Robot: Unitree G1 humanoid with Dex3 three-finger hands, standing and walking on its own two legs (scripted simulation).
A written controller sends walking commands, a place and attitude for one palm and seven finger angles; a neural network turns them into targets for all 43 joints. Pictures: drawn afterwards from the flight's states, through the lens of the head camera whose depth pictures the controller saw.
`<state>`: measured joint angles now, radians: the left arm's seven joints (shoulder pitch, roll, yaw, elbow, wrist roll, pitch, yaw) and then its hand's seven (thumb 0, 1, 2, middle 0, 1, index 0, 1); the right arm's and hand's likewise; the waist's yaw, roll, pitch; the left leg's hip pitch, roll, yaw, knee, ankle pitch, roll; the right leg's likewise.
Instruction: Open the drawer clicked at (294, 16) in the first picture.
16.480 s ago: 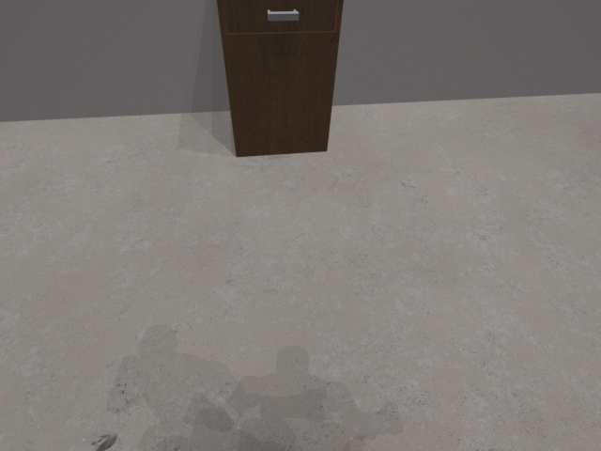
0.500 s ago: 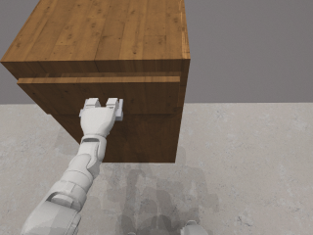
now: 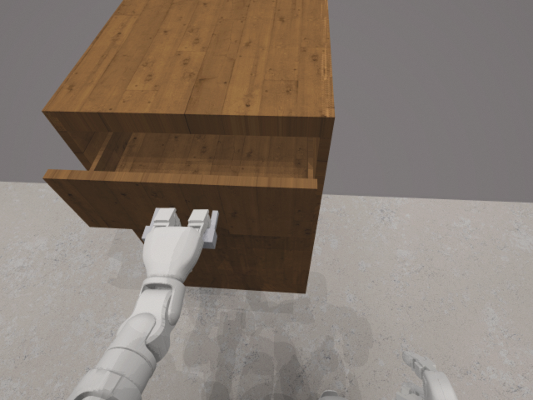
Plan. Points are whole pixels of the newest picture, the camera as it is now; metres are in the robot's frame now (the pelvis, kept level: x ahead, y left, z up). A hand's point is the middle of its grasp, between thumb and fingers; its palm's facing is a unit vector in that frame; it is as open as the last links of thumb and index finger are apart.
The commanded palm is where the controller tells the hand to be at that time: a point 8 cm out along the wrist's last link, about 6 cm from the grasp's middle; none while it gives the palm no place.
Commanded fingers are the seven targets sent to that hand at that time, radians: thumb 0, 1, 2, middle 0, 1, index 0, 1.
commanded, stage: pull the drawer open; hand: left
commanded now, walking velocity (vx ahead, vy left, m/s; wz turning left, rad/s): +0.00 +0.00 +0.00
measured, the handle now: (183, 226) +0.40 +0.17 -0.02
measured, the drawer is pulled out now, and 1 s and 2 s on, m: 0.11 0.22 0.30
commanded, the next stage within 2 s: open the thumb to release the handle in 1.94 s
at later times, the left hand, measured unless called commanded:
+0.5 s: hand (179, 284) +0.30 +0.16 -0.04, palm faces -0.02 -0.06 -1.00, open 5.9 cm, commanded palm +0.25 +0.18 +0.02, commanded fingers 0.00 0.90 0.90 -0.40 -1.35 -0.40 -1.35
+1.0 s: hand (169, 328) +0.23 +0.16 -0.03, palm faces -0.02 -0.09 -1.00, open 5.8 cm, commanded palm +0.18 +0.18 +0.02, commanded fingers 0.00 0.90 0.90 -0.40 -1.35 -0.40 -1.35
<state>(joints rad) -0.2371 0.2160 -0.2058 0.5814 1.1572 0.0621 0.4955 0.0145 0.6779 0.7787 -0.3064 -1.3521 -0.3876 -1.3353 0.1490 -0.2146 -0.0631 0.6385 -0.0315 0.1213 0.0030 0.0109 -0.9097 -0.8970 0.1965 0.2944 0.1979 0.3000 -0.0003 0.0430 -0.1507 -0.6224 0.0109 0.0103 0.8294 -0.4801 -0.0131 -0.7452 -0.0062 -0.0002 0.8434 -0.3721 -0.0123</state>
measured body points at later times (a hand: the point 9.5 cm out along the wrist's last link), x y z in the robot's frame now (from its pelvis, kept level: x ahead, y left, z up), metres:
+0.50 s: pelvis -0.02 +0.00 +0.00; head +0.04 -0.03 +0.44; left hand +0.29 +0.16 +0.02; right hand +0.12 -0.26 -0.13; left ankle -0.05 +0.13 -0.70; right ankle +0.01 -0.11 -0.70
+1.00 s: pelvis -0.01 -0.01 -0.01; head +0.04 -0.04 +0.44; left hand +0.23 +0.17 +0.02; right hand +0.20 -0.23 -0.11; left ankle -0.05 +0.13 -0.70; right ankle +0.01 -0.11 -0.70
